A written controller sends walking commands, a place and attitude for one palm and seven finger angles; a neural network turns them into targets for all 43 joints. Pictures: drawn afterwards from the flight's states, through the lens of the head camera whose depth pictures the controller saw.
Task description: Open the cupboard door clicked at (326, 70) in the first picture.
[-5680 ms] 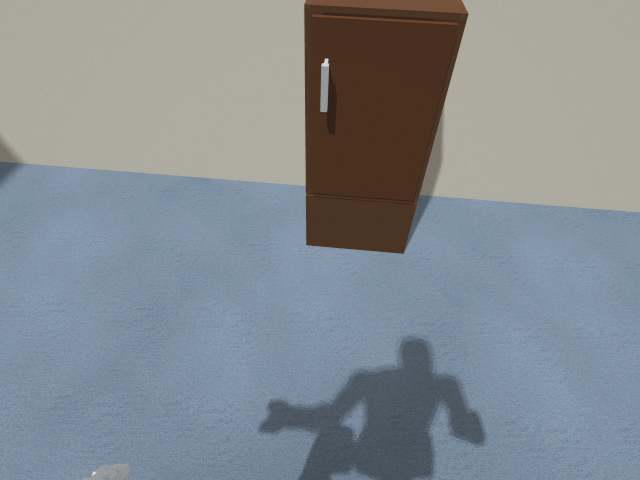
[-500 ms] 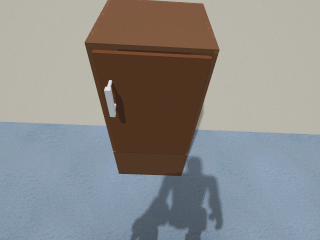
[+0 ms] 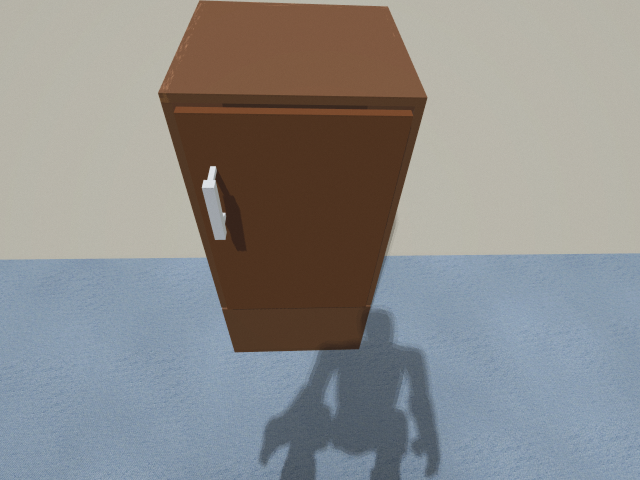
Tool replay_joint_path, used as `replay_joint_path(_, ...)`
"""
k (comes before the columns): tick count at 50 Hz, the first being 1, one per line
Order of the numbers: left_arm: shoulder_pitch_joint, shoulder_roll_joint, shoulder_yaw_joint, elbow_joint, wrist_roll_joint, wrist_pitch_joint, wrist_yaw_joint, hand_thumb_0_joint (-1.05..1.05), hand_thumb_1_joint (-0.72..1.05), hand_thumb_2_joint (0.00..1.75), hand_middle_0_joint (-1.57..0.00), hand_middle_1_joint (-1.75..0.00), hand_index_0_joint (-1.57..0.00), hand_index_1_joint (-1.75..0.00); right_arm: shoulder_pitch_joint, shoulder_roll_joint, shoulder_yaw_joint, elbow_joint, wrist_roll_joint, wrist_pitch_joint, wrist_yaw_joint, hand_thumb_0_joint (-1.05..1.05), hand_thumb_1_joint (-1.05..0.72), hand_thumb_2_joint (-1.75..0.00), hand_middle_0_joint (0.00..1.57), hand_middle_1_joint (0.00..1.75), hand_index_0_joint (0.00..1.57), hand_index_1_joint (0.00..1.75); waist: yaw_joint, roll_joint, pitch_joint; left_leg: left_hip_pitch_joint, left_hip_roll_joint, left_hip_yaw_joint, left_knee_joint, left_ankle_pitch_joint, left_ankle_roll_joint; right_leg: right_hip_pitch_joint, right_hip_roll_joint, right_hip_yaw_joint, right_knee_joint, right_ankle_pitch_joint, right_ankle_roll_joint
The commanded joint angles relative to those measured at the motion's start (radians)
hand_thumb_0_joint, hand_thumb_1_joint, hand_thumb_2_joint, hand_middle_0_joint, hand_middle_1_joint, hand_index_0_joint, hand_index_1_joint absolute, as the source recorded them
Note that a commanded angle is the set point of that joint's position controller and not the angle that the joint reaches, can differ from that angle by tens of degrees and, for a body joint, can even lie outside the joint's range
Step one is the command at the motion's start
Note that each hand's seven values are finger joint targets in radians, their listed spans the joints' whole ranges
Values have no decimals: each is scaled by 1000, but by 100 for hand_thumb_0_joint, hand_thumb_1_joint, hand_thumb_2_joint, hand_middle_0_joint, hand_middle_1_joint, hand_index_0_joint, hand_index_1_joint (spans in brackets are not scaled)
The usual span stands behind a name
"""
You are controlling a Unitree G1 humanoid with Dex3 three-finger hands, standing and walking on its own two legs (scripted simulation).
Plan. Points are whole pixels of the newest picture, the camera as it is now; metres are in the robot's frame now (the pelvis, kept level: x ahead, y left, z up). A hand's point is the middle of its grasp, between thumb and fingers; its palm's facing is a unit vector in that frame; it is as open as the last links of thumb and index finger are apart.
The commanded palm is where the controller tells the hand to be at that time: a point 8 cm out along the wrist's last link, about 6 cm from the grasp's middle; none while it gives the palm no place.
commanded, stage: look again from close up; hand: left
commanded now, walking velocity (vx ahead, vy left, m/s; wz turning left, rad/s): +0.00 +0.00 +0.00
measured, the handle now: (216, 204) +0.56 +0.22 -0.03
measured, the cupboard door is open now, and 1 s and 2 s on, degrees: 0 0 0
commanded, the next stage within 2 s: raise the hand with hooked fingers in 0.46 s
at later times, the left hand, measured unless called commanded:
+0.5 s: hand out of the picture +0.00 +0.13 -0.17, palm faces +0.00 -0.98 -0.21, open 7.3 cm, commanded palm none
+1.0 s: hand out of the picture +0.13 +0.14 -0.08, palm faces +0.11 -0.99 +0.04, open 8.6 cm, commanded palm +0.12 +0.20 -0.06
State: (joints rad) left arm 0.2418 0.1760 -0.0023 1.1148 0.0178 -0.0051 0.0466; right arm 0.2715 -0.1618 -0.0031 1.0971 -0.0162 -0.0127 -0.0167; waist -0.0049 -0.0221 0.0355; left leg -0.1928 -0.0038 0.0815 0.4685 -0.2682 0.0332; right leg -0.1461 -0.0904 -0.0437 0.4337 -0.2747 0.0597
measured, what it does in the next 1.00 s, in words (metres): lowers itself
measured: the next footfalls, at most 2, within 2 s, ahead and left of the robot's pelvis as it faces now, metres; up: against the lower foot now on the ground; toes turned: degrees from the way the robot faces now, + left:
none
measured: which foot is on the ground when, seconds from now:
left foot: down 0.00-1.00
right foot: down 0.00-1.00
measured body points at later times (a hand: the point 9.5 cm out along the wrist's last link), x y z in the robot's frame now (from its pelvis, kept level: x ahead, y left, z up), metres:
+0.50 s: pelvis +0.00 -0.04 +0.00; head +0.02 -0.06 +0.45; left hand +0.00 +0.18 -0.16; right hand +0.00 -0.26 -0.17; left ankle -0.01 +0.09 -0.74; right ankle -0.03 -0.16 -0.74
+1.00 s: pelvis -0.04 -0.06 -0.08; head +0.01 -0.04 +0.36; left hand +0.12 +0.19 -0.08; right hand +0.21 -0.32 -0.11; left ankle -0.01 +0.09 -0.74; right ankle -0.03 -0.16 -0.74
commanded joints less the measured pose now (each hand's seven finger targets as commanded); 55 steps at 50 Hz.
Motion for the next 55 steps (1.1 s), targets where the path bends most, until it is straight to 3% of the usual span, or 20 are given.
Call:
replay_joint_path(1, 87, 108, 10, -57, 2, -8, -3, 0, 90, 90, -20, -30, -20, -30, 42, -129, -13, -103, -2, -18, -1, 0, -90, -90, 20, 30, 20, 30, 16, 192, 1, -82, 132, -152, -114, 81, 13, -48, 14, -2, 54, -51, -84)
replay_joint_path(6, 66, 93, 4, -57, -3, -15, -14, 0, 90, 90, -20, -30, -20, -30, 68, -112, -8, -105, 3, -16, -1, 0, -90, -90, 20, 30, 20, 30, 2, -6, 2, -44, 110, -115, -68, 126, 21, -65, -6, 20, 22, 38, -84)
replay_joint_path(11, 76, 92, 6, -51, -4, -12, -13, 0, 90, 90, -20, -30, -20, -30, 77, -105, -7, -79, 4, -14, -2, 0, -90, -90, 20, 30, 20, 30, 4, 4, 54, -48, 106, -96, -83, 109, 12, -92, -6, 32, 9, 39, -77)
replay_joint_path(27, 94, 97, 17, -32, -4, -22, -13, 0, 90, 90, -20, -30, -20, -30, 51, -79, -5, -28, 3, -11, -10, 0, -90, -90, 20, 30, 20, 30, 6, 19, 12, 17, 103, -44, -47, 174, -18, -72, -26, 67, -22, 213, -89)
replay_joint_path(28, 182, 122, 25, -2, 2, -34, 26, 0, 90, 90, -20, -30, -20, -30, -53, -122, -23, -97, 13, -11, -2, 0, -90, -90, 20, 30, 20, 30, 47, -192, 56, -112, 117, -36, 180, 126, -51, -58, -92, 160, -52, 665, -55)
replay_joint_path(29, -607, 318, 117, -1550, -191, -279, 24, 0, 88, 89, -20, -32, -20, -32, -26, -271, -37, -401, 58, -174, -51, 0, -90, -90, 20, 30, 20, 30, -81, 105, -468, 157, 9, -25, 18, 317, 9, 33, 3, 70, 81, 592, -90)
replay_joint_path(30, -111, 250, 139, -1229, -105, -223, 72, 0, 85, 88, -20, -33, -20, -33, -93, -173, -27, -338, 38, -253, -90, 0, -90, -90, 20, 30, 20, 30, 20, 274, -446, 237, 29, -12, -4, 466, 17, 15, 64, 40, 130, 400, -103)
replay_joint_path(31, -83, 173, 96, -1156, -137, -176, 121, 0, 83, 87, -21, -34, -21, -34, -104, -180, -38, -287, 53, -273, -93, 0, -90, -90, 20, 30, 20, 30, -4, 277, -309, 135, 34, -17, 25, 379, -14, -71, 66, -15, 97, 246, -91)
replay_joint_path(32, 190, -44, -8, -954, -144, -76, 112, 0, 81, 86, -21, -36, -21, -36, -75, -144, -40, -285, 67, -268, -83, 0, -90, -90, 20, 30, 20, 30, -21, 159, -195, 55, 43, -32, 27, 334, -7, -120, 64, -35, 88, 221, -77)
replay_joint_path(33, 39, -23, 0, -1157, -178, -104, 84, 0, 78, 85, -21, -37, -21, -37, -101, -170, -45, -366, 76, -284, -83, 0, -90, -90, 20, 30, 20, 30, -21, 132, -86, -6, 27, -46, 50, 278, -9, -163, 60, -38, 88, 234, -67)
replay_joint_path(34, 31, 61, 87, -1155, -165, -153, 70, 0, 76, 84, -21, -39, -21, -39, -91, -194, -69, -376, 58, -296, -88, 0, -90, -90, 20, 30, 20, 30, -45, 33, -105, -36, 18, -42, 90, 237, -6, -218, 65, -48, 92, 199, -61)
replay_joint_path(35, 73, 51, 104, -1089, -153, -207, 47, 0, 74, 83, -21, -40, -21, -40, -83, -194, -76, -394, 38, -303, -86, 0, -90, -90, 20, 30, 20, 30, -47, -50, -72, -101, 7, -46, 136, 208, -4, -291, 74, -59, 115, 170, -53)
replay_joint_path(37, 259, -14, 143, -870, -171, -303, -40, 0, 69, 81, -22, -43, -22, -43, -96, -178, -87, -445, 25, -305, -64, 0, -90, -90, 20, 30, 20, 30, 9, -249, -39, -278, -5, -64, 219, 148, -18, -388, 81, -62, 208, 127, -46)
replay_joint_path(39, 398, -28, 181, -825, -220, -447, -157, 0, 64, 79, -22, -47, -22, -47, -133, -175, -106, -495, 16, -311, -35, 0, -90, -90, 20, 30, 20, 30, 73, -328, -89, -430, -9, -66, 309, 95, -35, -405, 72, -26, 308, 151, -39)
replay_joint_path(41, 439, 34, 269, -806, -274, -568, -297, 0, 60, 77, -22, -50, -22, -50, -152, -180, -120, -547, 27, -305, -7, 0, -90, -90, 20, 30, 20, 30, 111, -234, -183, -502, -23, -55, 391, 110, -53, -352, 52, 23, 409, 291, -46)
replay_joint_path(44, 311, 113, 328, -898, -308, -635, -427, 0, 53, 74, -23, -54, -23, -54, -173, -189, -120, -635, 31, -296, 4, 0, -90, -90, 20, 30, 20, 30, 102, -29, -316, -576, -42, -17, 505, 76, -46, -377, 34, 83, 482, 256, -58)
replay_joint_path(47, 142, 163, 341, -1123, -317, -602, -409, 0, 46, 71, -23, -58, -23, -58, -184, -178, -116, -709, 28, -282, -5, 0, -90, -90, 20, 30, 20, 30, 80, 63, -393, -605, -34, -21, 565, 15, -30, -441, 41, 130, 488, 64, -59)
replay_joint_path(50, -35, 157, 313, -1347, -319, -664, -341, 0, 39, 68, -24, -63, -24, -63, -131, -168, -105, -693, 18, -286, -23, 0, -90, -90, 20, 30, 20, 30, 18, 149, -409, -569, 0, -49, 622, -6, -13, -580, 75, 98, 525, -49, -72)
replay_joint_path(51, -133, 169, 286, -1434, -317, -688, -327, 0, 36, 67, -24, -64, -24, -64, -119, -174, -96, -684, 10, -287, -30, 0, -90, -90, 20, 30, 20, 30, -21, 115, -403, -580, 10, -69, 643, -30, -7, -635, 88, 86, 544, -88, -72)
replay_joint_path(55, -96, 120, 171, -1419, -293, -674, -349, 0, 27, 63, -25, -70, -25, -70, -99, -190, -76, -658, 18, -306, -55, 0, -90, -90, 20, 30, 20, 30, -58, 137, -362, -600, 29, -100, 644, -112, -4, -732, 108, 47, 555, -190, -85)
